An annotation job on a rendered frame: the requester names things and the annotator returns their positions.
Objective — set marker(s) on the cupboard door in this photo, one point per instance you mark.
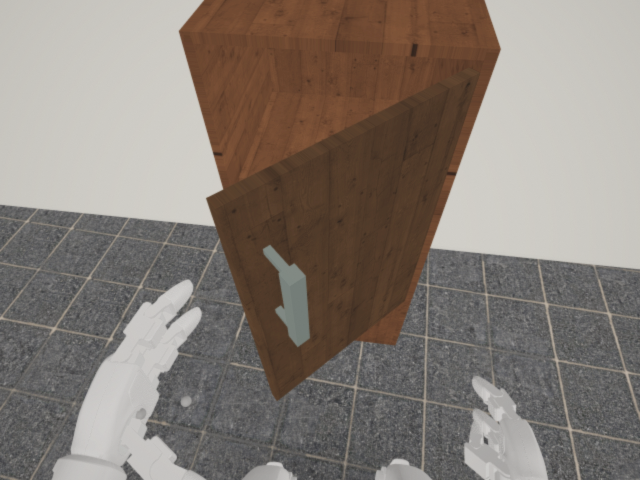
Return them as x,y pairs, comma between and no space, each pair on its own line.
352,212

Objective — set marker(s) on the robot right hand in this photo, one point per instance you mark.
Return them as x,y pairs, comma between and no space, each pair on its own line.
513,452

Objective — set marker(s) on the handle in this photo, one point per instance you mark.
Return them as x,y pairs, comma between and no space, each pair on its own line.
294,294

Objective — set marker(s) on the robot left hand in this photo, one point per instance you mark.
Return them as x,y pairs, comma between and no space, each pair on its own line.
127,380

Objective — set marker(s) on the robot left forearm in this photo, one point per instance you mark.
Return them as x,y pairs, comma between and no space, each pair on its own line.
79,467

